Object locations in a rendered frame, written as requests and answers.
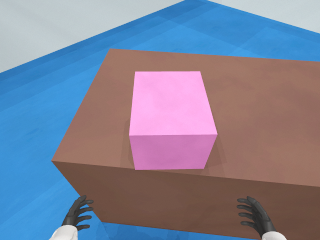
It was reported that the robot left forearm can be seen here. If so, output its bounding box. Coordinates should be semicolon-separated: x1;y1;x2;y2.
49;225;78;240

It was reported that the pedestal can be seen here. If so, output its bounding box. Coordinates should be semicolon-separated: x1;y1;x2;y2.
51;48;320;240

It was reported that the carton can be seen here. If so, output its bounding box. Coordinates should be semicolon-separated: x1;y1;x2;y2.
129;71;218;170

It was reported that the right robot hand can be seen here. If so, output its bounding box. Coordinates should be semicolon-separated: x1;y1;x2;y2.
236;196;277;239

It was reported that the left robot hand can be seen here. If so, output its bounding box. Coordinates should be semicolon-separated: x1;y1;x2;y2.
61;195;94;231

